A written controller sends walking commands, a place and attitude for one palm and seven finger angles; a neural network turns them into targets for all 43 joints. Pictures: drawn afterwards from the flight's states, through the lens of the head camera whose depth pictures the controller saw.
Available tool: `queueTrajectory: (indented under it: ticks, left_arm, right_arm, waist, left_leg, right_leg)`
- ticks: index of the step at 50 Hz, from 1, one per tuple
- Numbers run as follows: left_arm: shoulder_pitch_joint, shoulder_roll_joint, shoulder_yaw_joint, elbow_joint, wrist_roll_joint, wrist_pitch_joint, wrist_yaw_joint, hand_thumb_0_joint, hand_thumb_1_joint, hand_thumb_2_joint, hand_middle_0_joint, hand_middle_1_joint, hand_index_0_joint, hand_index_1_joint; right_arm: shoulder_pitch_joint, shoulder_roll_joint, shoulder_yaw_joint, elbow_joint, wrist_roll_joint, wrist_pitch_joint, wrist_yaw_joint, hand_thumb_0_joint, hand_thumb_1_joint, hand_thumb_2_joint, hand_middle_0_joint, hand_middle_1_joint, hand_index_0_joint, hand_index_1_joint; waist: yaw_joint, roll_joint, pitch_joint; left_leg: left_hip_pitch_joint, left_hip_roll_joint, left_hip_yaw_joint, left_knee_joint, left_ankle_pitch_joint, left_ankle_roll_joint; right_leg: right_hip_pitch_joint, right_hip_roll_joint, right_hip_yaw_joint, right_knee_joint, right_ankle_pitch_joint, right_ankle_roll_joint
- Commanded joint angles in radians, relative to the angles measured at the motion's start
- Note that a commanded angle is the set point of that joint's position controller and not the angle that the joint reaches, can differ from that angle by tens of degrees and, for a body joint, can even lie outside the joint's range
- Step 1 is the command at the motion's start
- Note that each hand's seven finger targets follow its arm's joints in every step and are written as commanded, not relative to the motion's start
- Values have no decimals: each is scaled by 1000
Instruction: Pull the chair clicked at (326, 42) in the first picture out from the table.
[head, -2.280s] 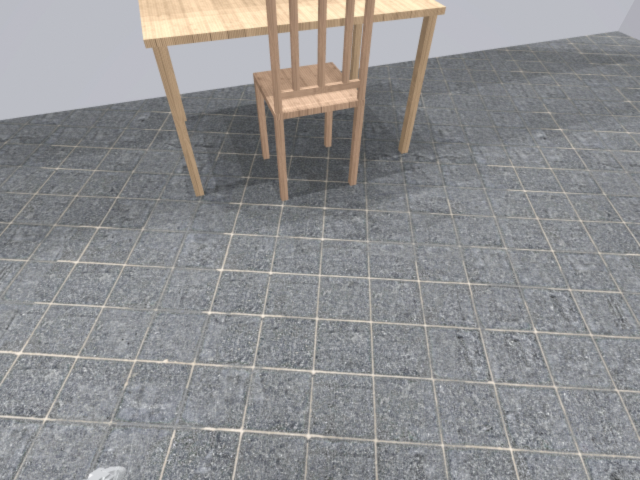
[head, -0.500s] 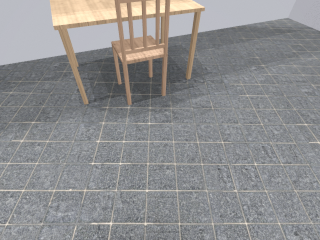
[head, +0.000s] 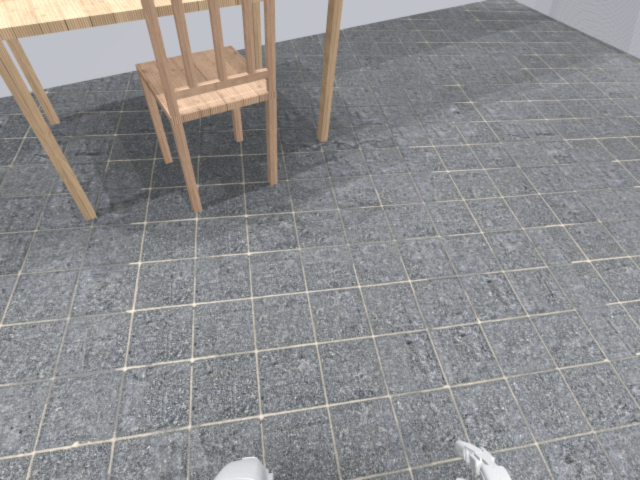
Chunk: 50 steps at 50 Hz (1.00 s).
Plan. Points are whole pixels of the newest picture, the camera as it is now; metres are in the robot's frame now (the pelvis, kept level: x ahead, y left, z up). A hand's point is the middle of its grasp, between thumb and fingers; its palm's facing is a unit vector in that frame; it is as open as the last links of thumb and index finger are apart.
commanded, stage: walk to a spot facing it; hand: left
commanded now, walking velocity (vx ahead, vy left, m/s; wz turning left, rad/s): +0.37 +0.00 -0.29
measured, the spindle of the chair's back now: (216, 27) +1.25 +0.43 -0.05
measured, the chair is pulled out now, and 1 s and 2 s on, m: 0.00 0.00 0.00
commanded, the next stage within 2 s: turn to face it in 1.34 s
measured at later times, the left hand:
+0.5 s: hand (267, 321) +0.38 +0.12 -0.14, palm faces -0.23 -0.96 -0.19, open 7.4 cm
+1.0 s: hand (247, 290) +0.45 +0.17 -0.17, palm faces -0.16 -0.98 -0.14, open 7.4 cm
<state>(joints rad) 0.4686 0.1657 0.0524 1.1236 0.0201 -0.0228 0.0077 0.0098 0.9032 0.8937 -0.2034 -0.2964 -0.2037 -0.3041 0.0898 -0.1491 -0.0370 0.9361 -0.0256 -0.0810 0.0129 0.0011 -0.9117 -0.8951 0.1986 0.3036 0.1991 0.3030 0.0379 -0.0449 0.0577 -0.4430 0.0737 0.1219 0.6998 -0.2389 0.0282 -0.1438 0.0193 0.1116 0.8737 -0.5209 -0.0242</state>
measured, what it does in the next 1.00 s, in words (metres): walks ahead: right foot, then left foot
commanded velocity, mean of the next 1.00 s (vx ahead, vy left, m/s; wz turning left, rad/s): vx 0.37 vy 0.00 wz -0.17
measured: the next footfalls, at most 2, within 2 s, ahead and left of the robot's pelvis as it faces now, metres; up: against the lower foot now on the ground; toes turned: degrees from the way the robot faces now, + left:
right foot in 0.46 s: +0.31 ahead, -0.15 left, +0.00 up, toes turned -18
left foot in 0.86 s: +0.52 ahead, +0.07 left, +0.00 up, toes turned +0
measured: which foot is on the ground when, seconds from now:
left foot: down 0.00-0.46, up 0.48-0.84, down 0.86-1.00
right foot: up 0.00-0.44, down 0.46-0.88, up 0.90-1.00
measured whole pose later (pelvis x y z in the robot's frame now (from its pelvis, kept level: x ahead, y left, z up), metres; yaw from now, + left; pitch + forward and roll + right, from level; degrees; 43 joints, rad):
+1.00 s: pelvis +0.43 -0.01 +0.02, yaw -13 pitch -1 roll -1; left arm 0.34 0.20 0.06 1.11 0.03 -0.01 -0.01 0.01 0.91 0.89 -0.20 -0.30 -0.20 -0.30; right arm 0.25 -0.17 -0.05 1.01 -0.04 -0.08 -0.01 0.00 -0.93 -0.90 0.20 0.30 0.20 0.30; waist 0.01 -0.04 0.02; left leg -0.27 0.08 0.20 0.57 -0.28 0.04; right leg -0.40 -0.05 -0.05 1.17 -0.35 -0.03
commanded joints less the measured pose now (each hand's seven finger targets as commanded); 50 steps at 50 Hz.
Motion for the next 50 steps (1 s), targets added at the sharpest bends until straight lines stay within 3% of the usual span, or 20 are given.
queueTrajectory:
  ticks: [1,5,9,16,19,20,22,23,24,25,27,31,38,40,42,43,44,45,47,50]
  left_arm:
    - [-95,65,20,-123,10,-26,-16,0,900,900,-200,-300,-200,-300]
    - [-54,24,21,-112,17,13,-29,0,900,900,-200,-300,-200,-300]
    - [-160,29,28,-162,20,24,-39,0,900,900,-200,-300,-200,-300]
    - [-417,38,9,-233,14,9,-44,0,900,900,-200,-300,-200,-300]
    - [-414,42,9,-229,13,1,-44,0,900,900,-200,-300,-200,-300]
    - [-376,53,12,-214,13,-4,-42,0,900,900,-200,-300,-200,-300]
    - [-124,115,31,-129,18,-22,-31,0,900,900,-200,-300,-200,-300]
    - [26,228,60,-92,17,-35,-17,0,900,900,-200,-300,-200,-300]
    - [89,305,71,-70,-4,-35,-12,0,900,900,-200,-300,-200,-300]
    - [38,298,70,-80,-11,-32,-8,0,900,900,-200,-300,-200,-300]
    - [-116,192,41,-115,-7,-33,3,0,900,900,-200,-300,-200,-300]
    - [-205,99,22,-125,9,-51,9,0,900,900,-200,-300,-200,-300]
    - [-150,158,27,-97,8,-51,-3,0,900,900,-200,-300,-200,-300]
    - [-147,165,31,-93,8,-46,-3,0,900,900,-200,-300,-200,-300]
    - [-152,151,31,-95,5,-39,-7,0,900,900,-200,-300,-200,-300]
    - [-127,98,22,-110,-4,-36,-15,0,900,900,-200,-300,-200,-300]
    - [-147,59,13,-146,-6,-38,-21,0,900,900,-200,-300,-200,-300]
    - [-189,95,19,-145,2,-35,-14,0,900,900,-200,-300,-200,-300]
    - [-225,85,24,-125,7,-32,-28,0,900,900,-200,-300,-200,-300]
    - [-130,38,21,-84,11,-3,-31,0,900,900,-200,-300,-200,-300]
  right_arm:
    - [236,-161,-40,41,0,12,-27,0,-900,-900,200,300,200,300]
    - [210,-99,-23,60,2,-13,-32,0,-900,-900,200,300,200,300]
    - [257,-114,-33,75,1,-22,-31,0,-900,-900,200,300,200,300]
    - [396,-135,-31,141,-8,-10,-27,0,-900,-900,200,300,200,300]
    - [400,-155,-28,157,-12,-1,-28,0,-900,-900,200,300,200,300]
    - [400,-156,-26,161,-10,2,-30,0,-900,-900,200,300,200,300]
    - [374,-151,-22,161,5,3,-23,0,-900,-900,200,300,200,300]
    - [386,-105,-14,135,18,-3,-14,0,-900,-900,200,300,200,300]
    - [350,-92,-9,102,21,-6,-17,0,-900,-900,200,300,200,300]
    - [270,-105,-20,97,22,-1,-18,0,-900,-900,200,300,200,300]
    - [211,-84,-24,88,10,13,-16,0,-900,-900,200,300,200,300]
    - [345,-24,-25,126,-3,56,-7,0,-900,-900,200,300,200,300]
    - [163,-45,-27,46,1,35,21,0,-900,-900,200,300,200,300]
    - [165,-67,-31,41,2,26,20,0,-900,-900,200,300,200,300]
    - [309,-118,-41,85,-3,14,8,0,-900,-900,200,300,200,300]
    - [429,-215,-58,116,-17,7,-3,0,-900,-900,200,300,200,300]
    - [527,-299,-74,128,-19,10,-12,0,-900,-900,200,300,200,300]
    - [486,-262,-62,137,-13,13,-25,0,-900,-900,200,300,200,300]
    - [349,-175,-36,93,-7,6,-29,0,-900,-900,200,300,200,300]
    - [279,-118,-20,90,1,-16,-35,0,-900,-900,200,300,200,300]
  waist:
    - [-85,165,35]
    - [-13,159,16]
    - [-19,109,42]
    - [-100,117,61]
    - [-84,144,50]
    - [-61,143,29]
    - [60,80,-111]
    - [107,-115,-249]
    - [97,-187,-286]
    - [106,-106,-249]
    - [30,23,-54]
    - [-86,-69,1]
    - [-39,-89,38]
    - [-55,-49,50]
    - [-124,90,6]
    - [-162,298,-57]
    - [-175,442,-92]
    - [-169,366,-86]
    - [-110,158,23]
    - [-37,154,13]
  left_leg:
    - [254,353,-495,-525,-382,125]
    - [151,247,-168,-528,-101,90]
    - [230,252,-107,-562,-9,123]
    - [402,256,-11,-500,250,111]
    - [434,251,30,-430,373,94]
    - [436,244,52,-352,497,84]
    - [281,180,119,-11,569,25]
    - [27,88,169,300,223,-21]
    - [-175,-16,78,560,-327,-41]
    - [-211,35,-42,653,-299,-26]
    - [-222,102,-95,612,-149,-23]
    - [-55,111,-56,383,-60,-55]
    - [-5,70,-2,27,14,-48]
    - [86,54,16,-53,15,-41]
    - [343,24,25,-169,-15,-31]
    - [500,193,-243,-314,-162,34]
    - [563,401,-551,-485,-224,117]
    - [516,414,-583,-522,-291,121]
    - [357,355,-413,-525,-225,103]
    - [291,263,-145,-524,19,60]
  right_leg:
    - [-509,-94,-70,478,135,-30]
    - [-418,-128,-96,356,256,-2]
    - [-492,-155,-111,193,333,23]
    - [-443,-123,-207,-170,330,11]
    - [-348,-80,-250,-248,292,-14]
    - [-267,-54,-271,-286,278,-28]
    - [132,-47,-248,-362,352,-75]
    - [401,-294,74,-413,346,-164]
    - [482,-470,382,-528,478,-264]
    - [373,-464,364,-562,403,-264]
    - [110,-392,185,-615,340,-207]
    - [-159,-284,-54,-688,313,-139]
    - [-108,-274,-55,-676,181,-133]
    - [-119,-275,-50,-631,170,-121]
    - [-204,-201,-120,-406,251,-86]
    - [-336,-90,-206,-95,224,-33]
    - [-493,0,-235,206,-49,-2]
    - [-540,-46,-124,361,-11,-18]
    - [-558,-124,-96,418,168,-16]
    - [-469,-138,-107,355,282,11]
